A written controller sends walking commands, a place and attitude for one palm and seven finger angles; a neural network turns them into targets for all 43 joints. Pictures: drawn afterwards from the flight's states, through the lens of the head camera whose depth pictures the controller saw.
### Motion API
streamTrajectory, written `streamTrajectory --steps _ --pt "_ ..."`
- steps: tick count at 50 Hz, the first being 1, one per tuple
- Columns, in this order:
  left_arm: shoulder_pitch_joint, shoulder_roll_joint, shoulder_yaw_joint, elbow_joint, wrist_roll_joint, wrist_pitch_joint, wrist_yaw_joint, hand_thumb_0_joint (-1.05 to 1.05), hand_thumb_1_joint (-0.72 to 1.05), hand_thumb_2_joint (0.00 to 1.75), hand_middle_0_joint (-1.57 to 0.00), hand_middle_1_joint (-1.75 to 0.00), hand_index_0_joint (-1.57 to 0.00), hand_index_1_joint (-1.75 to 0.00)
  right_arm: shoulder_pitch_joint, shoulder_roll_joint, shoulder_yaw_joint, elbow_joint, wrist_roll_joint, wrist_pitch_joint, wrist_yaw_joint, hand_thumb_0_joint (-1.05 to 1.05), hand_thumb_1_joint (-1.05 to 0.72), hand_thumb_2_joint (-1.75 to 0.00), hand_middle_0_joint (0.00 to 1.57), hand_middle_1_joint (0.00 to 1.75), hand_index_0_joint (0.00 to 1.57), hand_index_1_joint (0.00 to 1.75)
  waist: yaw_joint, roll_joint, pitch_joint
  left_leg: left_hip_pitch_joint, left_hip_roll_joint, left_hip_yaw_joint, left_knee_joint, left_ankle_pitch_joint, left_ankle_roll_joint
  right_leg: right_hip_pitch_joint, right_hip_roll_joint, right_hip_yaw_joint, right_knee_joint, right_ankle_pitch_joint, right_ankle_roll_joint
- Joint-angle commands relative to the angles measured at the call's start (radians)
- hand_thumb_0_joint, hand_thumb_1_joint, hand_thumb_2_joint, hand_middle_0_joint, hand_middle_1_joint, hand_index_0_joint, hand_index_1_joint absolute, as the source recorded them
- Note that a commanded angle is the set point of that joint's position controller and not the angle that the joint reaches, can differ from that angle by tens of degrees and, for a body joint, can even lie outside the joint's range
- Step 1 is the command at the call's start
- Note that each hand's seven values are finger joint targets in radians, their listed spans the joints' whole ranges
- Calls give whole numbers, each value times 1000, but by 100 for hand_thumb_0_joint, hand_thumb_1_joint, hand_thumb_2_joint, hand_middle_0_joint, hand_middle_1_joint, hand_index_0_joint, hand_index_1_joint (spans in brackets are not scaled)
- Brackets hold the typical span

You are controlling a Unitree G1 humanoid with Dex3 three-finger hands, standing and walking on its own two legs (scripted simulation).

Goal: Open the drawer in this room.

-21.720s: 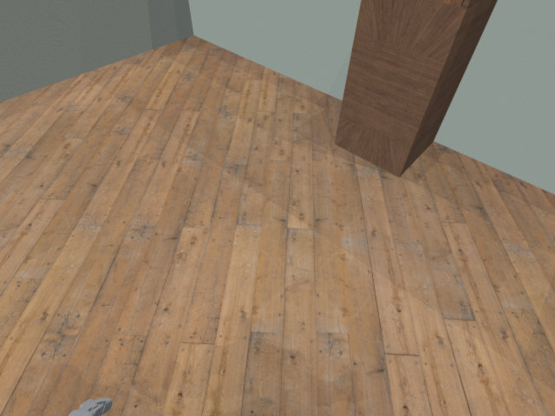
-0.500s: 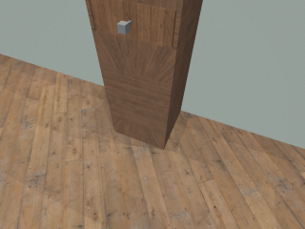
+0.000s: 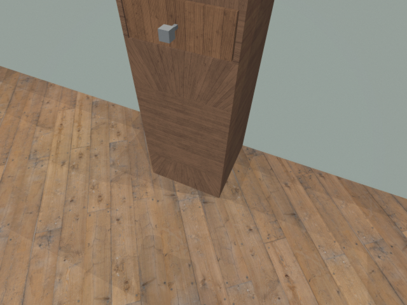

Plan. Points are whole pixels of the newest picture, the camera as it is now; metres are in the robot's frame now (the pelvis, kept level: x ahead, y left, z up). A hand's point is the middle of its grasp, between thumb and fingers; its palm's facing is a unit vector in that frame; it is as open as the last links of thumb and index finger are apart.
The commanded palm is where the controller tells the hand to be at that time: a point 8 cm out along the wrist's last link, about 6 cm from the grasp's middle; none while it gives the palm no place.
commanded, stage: look at it before walking up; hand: left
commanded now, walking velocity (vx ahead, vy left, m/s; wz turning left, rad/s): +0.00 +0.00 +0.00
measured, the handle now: (169, 31) +0.83 +0.16 +0.14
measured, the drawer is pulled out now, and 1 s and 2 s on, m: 0.00 0.00 0.00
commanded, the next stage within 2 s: turn to face it in 0.12 s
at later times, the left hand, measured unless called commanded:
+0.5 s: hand out of the picture -0.01 +0.17 -0.19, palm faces -0.03 -0.98 -0.20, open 7.4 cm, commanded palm none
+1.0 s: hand out of the picture +0.06 +0.11 -0.16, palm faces -0.16 -0.95 -0.26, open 7.4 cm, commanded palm none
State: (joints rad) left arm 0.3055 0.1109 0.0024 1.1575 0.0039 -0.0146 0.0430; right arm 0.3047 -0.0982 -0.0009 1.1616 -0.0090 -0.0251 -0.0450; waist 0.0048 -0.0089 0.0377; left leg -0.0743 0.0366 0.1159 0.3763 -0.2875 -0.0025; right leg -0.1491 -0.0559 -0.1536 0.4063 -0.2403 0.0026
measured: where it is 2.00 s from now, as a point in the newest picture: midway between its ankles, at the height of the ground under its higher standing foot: outside the picture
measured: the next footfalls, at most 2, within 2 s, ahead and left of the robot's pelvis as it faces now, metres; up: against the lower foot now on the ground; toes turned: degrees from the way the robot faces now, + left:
left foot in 1.40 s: +0.11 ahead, +0.10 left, +0.00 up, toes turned -11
right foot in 1.86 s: +0.26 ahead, -0.13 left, +0.00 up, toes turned -25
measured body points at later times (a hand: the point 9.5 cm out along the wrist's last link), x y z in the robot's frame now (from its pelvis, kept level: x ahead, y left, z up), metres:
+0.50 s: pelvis -0.01 -0.01 -0.01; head +0.02 -0.02 +0.44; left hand -0.01 +0.22 -0.17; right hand -0.04 -0.22 -0.18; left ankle -0.05 +0.11 -0.74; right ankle -0.02 -0.11 -0.74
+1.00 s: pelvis -0.02 -0.06 +0.00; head +0.02 -0.11 +0.45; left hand +0.07 +0.16 -0.14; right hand +0.02 -0.33 -0.16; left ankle -0.01 +0.13 -0.66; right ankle -0.02 -0.11 -0.74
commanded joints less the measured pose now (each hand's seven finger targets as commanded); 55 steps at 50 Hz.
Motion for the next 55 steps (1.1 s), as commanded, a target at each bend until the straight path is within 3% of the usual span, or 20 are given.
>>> streamTrajectory --steps 1,4,11,18,22,24,26,28,30,31,32,33,34,35,37,39,45,50,55 --pt "85 86 13 -16 5 -10 3 0 90 90 -20 -30 -20 -30 102 -81 -14 -12 1 -5 -1 0 -90 -90 20 30 20 30 -3 24 42 -60 94 -83 -61 275 22 16 -86 92 -57 237 -23" --pt "84 83 12 -16 5 -9 3 0 90 90 -20 -30 -20 -30 99 -81 -15 -14 1 -2 -1 0 -90 -90 20 30 20 30 -2 23 65 -70 93 -86 -67 239 22 0 -84 93 -65 205 -23" --pt "82 89 13 -19 5 -10 2 0 90 90 -20 -30 -20 -30 98 -86 -15 -15 0 -5 0 0 -90 -90 20 30 20 30 -3 20 52 -63 94 -84 -73 238 22 6 -84 97 -64 209 -23" --pt "20 120 51 -56 10 22 -11 0 90 90 -20 -30 -20 -30 74 -125 -45 -37 -4 19 -14 0 -90 -90 20 30 20 30 -10 40 53 -45 141 -43 3 229 24 -101 -57 127 47 246 -35" --pt "-18 120 70 -105 18 39 -25 0 90 90 -20 -30 -20 -30 48 -173 -73 -76 -8 27 -18 0 -90 -90 20 30 20 30 -11 100 40 -41 231 -99 -19 188 75 -208 -6 108 210 124 -26" --pt "-47 107 79 -135 21 49 -32 0 90 90 -20 -30 -20 -30 38 -192 -84 -89 -12 23 -18 0 -90 -90 20 30 20 30 -15 171 44 -41 314 -142 -57 239 138 -285 14 91 394 -138 -17" --pt "-60 100 85 -158 23 56 -37 0 90 90 -20 -30 -20 -30 6 -196 -88 -105 -18 22 -13 0 -90 -90 20 30 20 30 -13 199 54 -47 354 -132 -60 316 181 -327 4 106 490 -260 -15" --pt "-41 97 88 -168 24 51 -42 0 90 90 -20 -30 -20 -30 -41 -207 -94 -126 -23 23 -6 0 -90 -90 20 30 20 30 9 184 44 -74 335 -68 1 373 159 -263 -5 93 411 -230 -16" --pt "39 115 92 -147 25 39 -45 0 90 90 -20 -30 -20 -30 -81 -214 -96 -144 -20 27 -1 0 -90 -90 20 30 20 30 53 102 10 -136 275 6 151 325 89 -105 2 82 198 -15 -17" --pt "103 181 102 -134 31 23 -39 0 90 90 -20 -30 -20 -30 -70 -191 -93 -157 -11 31 3 0 -90 -90 20 30 20 30 77 -106 -32 -212 172 80 381 164 17 3 -93 248 24 289 -46" --pt "134 286 116 -127 29 14 -25 0 90 90 -20 -30 -20 -30 -94 -126 -79 -201 -1 34 9 0 -90 -90 20 30 20 30 82 -367 -45 -416 33 68 623 -307 -35 80 -315 562 -51 617 -144" --pt "132 270 100 -132 7 18 -18 0 90 90 -20 -30 -20 -30 -123 -150 -78 -209 4 51 6 0 -90 -90 20 30 20 30 80 -256 -47 -376 33 -73 707 -351 -29 -1 -321 547 -83 604 -204" --pt "77 245 101 -142 10 17 -10 0 90 90 -20 -30 -20 -30 -117 -142 -80 -204 3 59 8 0 -90 -90 20 30 20 30 51 -236 -25 -382 49 -98 741 -303 -22 -35 -285 516 -100 494 -202" --pt "24 237 103 -161 13 20 -10 0 90 90 -20 -30 -20 -30 -123 -150 -81 -193 -1 58 11 0 -90 -90 20 30 20 30 44 -197 6 -422 52 -117 783 -252 -20 -47 -266 517 -100 385 -203" --pt "-22 217 96 -186 11 14 -11 0 90 90 -20 -30 -20 -30 -126 -166 -80 -181 -6 53 17 0 -90 -90 20 30 20 30 26 -97 -7 -438 55 -134 798 -143 -28 -16 -219 460 -81 395 -189" --pt "-26 226 96 -192 10 6 -13 0 90 90 -20 -30 -20 -30 -106 -168 -78 -175 -6 51 20 0 -90 -90 20 30 20 30 14 -30 -83 -422 47 -134 763 -94 -40 58 -190 409 -59 453 -172" --pt "30 227 95 -187 11 3 -13 0 90 90 -20 -30 -20 -30 -147 -195 -76 -192 -6 65 12 0 -90 -90 20 30 20 30 32 -87 -114 -470 27 -159 725 -46 -63 158 -146 399 -64 545 -79" --pt "28 223 92 -195 19 8 -14 0 90 90 -20 -30 -20 -30 -180 -203 -71 -209 -6 66 11 0 -90 -90 20 30 20 30 31 -94 -55 -438 23 -169 661 -64 -63 77 -155 435 -101 411 -115" --pt "38 215 78 -171 21 -15 -21 0 90 90 -20 -30 -20 -30 -163 -186 -56 -199 -12 38 33 0 -90 -90 20 30 20 30 46 -70 -29 -377 31 -141 429 -74 -50 64 -176 502 -204 -4 -169"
